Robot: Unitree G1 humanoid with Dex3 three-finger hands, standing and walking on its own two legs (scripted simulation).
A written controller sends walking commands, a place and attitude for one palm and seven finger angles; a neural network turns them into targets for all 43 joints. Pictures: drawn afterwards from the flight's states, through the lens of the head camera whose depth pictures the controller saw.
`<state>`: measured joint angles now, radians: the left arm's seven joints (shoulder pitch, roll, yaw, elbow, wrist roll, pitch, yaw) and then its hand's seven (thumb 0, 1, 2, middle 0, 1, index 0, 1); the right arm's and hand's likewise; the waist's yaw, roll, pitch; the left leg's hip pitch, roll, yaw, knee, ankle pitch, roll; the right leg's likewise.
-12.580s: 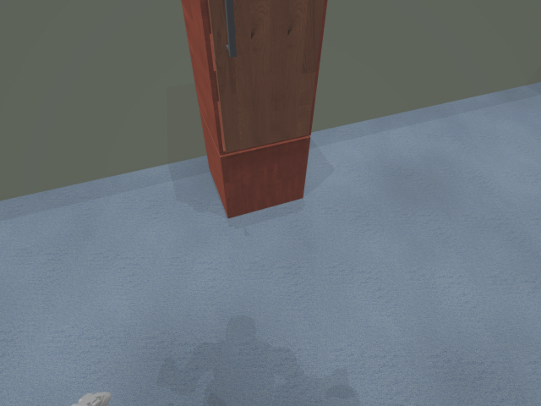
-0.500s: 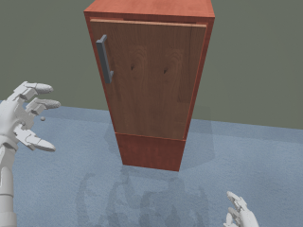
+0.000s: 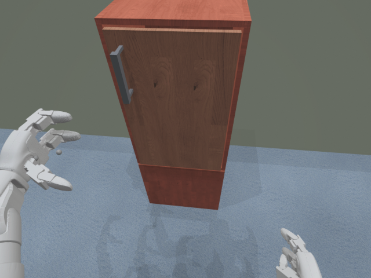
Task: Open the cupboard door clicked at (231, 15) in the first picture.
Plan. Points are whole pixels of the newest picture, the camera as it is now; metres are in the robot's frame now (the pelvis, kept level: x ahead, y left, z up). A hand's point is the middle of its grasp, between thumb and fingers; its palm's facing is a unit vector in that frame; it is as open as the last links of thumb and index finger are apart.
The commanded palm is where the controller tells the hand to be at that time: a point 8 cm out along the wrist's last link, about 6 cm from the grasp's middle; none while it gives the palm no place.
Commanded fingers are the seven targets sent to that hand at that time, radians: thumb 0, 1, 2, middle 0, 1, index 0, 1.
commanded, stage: move the hooked fingers beside the handle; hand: left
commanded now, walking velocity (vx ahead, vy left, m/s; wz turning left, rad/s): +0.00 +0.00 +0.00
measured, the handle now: (123, 75) +0.60 +0.24 +0.13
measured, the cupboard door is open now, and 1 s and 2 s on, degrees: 0 0 0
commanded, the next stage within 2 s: none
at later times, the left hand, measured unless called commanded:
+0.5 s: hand (74, 124) +0.38 +0.28 +0.15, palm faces +0.00 -1.00 -0.01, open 14.0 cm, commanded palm +0.35 +0.34 +0.15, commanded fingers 0.00 -0.50 0.30 -0.30 -1.20 -0.30 -1.20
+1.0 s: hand (87, 104) +0.46 +0.29 +0.14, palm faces -0.02 -1.00 +0.01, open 14.0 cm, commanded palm +0.43 +0.34 +0.14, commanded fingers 0.00 -0.50 0.30 -0.30 -1.20 -0.30 -1.20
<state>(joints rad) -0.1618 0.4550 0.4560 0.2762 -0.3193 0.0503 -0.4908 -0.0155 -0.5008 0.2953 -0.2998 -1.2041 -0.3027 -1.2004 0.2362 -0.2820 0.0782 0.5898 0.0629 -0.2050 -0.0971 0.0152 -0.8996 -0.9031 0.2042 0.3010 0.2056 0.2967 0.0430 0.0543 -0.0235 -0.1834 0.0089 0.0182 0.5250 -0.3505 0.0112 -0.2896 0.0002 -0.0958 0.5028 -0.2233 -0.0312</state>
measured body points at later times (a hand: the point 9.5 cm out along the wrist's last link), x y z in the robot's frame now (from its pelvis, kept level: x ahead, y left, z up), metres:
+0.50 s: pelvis -0.01 +0.00 -0.01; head +0.02 +0.00 +0.44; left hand +0.37 +0.34 +0.15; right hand +0.12 -0.25 -0.10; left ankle -0.05 +0.11 -0.73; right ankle +0.03 -0.10 -0.73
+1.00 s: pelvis +0.01 +0.02 -0.01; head +0.08 +0.03 +0.44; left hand +0.45 +0.35 +0.14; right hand +0.07 -0.25 -0.11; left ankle -0.05 +0.11 -0.73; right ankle +0.03 -0.10 -0.73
